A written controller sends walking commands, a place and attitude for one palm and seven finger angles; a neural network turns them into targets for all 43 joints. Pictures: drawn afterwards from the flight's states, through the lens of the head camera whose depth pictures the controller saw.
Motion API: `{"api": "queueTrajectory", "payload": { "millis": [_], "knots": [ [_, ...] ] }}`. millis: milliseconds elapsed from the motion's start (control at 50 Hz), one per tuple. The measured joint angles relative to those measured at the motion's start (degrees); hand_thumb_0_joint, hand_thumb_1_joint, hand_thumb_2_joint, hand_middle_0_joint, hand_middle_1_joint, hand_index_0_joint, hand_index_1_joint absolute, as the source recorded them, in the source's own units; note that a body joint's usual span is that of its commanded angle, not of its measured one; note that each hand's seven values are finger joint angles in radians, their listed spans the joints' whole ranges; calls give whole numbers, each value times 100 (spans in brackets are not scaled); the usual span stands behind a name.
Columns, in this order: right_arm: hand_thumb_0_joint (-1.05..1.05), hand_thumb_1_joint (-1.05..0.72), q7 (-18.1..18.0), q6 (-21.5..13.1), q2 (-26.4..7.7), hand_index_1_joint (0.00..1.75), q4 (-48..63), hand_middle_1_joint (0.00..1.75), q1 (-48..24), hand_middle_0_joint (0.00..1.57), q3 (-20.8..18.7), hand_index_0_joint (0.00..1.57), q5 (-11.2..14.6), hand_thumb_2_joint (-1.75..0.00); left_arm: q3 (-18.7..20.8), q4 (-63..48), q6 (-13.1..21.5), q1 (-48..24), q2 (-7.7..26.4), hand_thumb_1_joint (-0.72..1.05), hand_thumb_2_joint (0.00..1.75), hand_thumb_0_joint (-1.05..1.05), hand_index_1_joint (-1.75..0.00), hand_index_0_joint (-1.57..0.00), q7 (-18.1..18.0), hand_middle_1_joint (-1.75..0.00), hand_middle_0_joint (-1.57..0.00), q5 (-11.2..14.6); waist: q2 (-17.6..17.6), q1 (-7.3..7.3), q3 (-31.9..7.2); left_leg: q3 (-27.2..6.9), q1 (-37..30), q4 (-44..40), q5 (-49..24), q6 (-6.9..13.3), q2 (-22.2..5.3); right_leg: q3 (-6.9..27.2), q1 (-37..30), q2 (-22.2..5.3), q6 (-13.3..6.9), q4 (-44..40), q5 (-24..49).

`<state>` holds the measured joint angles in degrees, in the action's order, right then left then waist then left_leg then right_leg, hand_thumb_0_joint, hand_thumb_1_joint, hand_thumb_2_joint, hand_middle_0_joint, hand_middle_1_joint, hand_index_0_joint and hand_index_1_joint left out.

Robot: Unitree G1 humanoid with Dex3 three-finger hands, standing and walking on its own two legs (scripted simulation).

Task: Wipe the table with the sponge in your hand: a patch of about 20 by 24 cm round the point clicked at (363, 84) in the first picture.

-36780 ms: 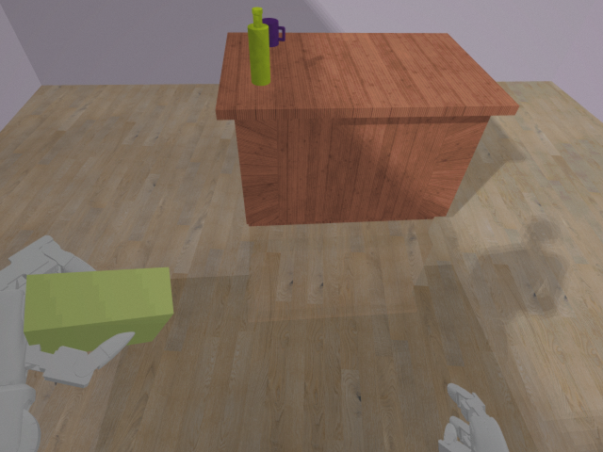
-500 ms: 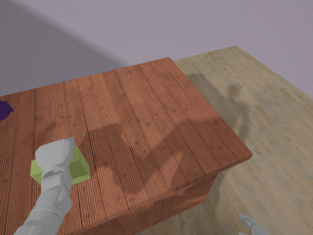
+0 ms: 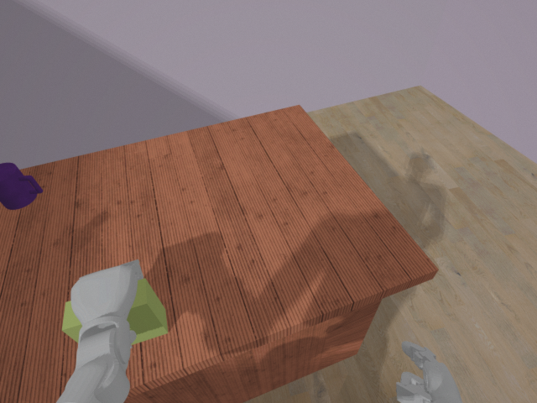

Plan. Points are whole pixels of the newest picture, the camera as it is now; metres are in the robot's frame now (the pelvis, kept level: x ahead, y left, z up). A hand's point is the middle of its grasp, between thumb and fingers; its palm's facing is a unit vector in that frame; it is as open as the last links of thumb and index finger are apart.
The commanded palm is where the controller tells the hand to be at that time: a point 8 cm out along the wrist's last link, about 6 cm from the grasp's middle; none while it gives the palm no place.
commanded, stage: wipe back along the first lane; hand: left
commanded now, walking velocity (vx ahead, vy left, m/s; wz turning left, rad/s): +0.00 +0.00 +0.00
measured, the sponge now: (124, 323) +0.24 +0.28 -0.05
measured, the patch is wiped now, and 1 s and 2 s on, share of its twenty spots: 1.00 1.00 1.00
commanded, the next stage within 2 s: lift the sponge slowly off the table in 0.08 s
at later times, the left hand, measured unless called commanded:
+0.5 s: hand (122, 318) +0.23 +0.27 -0.01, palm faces -0.08 -0.07 -0.99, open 9.0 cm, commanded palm +0.21 +0.25 +0.04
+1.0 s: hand (119, 320) +0.22 +0.26 +0.01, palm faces -0.07 -0.13 -0.99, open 9.0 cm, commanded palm +0.21 +0.25 +0.08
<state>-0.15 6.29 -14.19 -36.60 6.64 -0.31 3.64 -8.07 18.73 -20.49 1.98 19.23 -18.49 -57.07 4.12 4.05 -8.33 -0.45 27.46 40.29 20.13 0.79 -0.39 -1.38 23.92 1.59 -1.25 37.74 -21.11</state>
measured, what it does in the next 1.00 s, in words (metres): stands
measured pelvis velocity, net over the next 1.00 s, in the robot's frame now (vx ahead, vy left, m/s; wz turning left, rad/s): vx -0.01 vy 0.00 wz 0.00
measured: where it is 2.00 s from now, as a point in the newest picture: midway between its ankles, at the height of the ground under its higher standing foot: outside the picture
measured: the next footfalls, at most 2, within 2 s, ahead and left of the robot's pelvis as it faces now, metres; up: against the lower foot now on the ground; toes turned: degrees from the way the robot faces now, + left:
none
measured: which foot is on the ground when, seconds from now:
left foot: down 0.00-1.00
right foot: down 0.00-1.00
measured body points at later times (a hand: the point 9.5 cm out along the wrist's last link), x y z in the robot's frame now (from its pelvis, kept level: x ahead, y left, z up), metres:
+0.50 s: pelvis -0.01 +0.00 +0.00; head +0.00 -0.03 +0.45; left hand +0.23 +0.27 +0.05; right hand +0.20 -0.23 -0.10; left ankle +0.00 +0.11 -0.72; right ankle -0.02 -0.11 -0.72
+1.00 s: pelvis -0.01 +0.00 +0.01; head -0.01 -0.03 +0.46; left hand +0.22 +0.26 +0.06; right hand +0.22 -0.22 -0.08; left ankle +0.00 +0.11 -0.72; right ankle -0.02 -0.11 -0.72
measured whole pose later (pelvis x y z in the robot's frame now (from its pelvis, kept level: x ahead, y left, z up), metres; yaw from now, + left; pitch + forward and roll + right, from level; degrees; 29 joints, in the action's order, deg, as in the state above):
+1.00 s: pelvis -0.01 +0.00 +0.01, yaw +0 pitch +2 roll -1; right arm -2.1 3.5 -14.0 -38.5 3.4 -0.6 2.7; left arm -8.8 11.1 -19.4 6.1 19.1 -13.2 -55.2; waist 4.4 5.7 -4.1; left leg -0.4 18.8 33.9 17.2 0.5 -0.3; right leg -1.1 15.5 1.6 -1.6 31.9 -18.4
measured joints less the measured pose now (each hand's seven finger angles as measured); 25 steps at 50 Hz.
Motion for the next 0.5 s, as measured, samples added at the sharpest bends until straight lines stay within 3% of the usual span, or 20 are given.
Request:
{"api": "queueTrajectory", "payload": {
  "millis": [160,320,500],
  "knots": [
    [1,-91,-26,-6,-23,30,-13,30,5,20,-6,20,5,-90,-70,-247,-86,225,-72,-41,112,2,-155,-79,-35,-152,-77,8,-3,22,54,25,-61,-19,-34,-2,5,25,-31,-6,-5,29,15],
    [1,-91,-106,-34,-8,30,-38,30,-55,20,-2,20,11,-90,-132,-107,-164,10,-62,-42,112,2,-153,-80,71,-151,-78,0,-29,29,149,3,-82,-50,-90,-10,15,4,-49,-14,-19,26,46],
    [1,-91,-118,-107,26,30,-67,30,-69,20,-11,20,-6,-90,-144,-230,-69,142,-43,-43,112,2,-151,-82,172,-149,-80,85,15,40,182,6,-256,-157,-109,-12,12,12,-221,-9,-22,-85,71]
  ]
}}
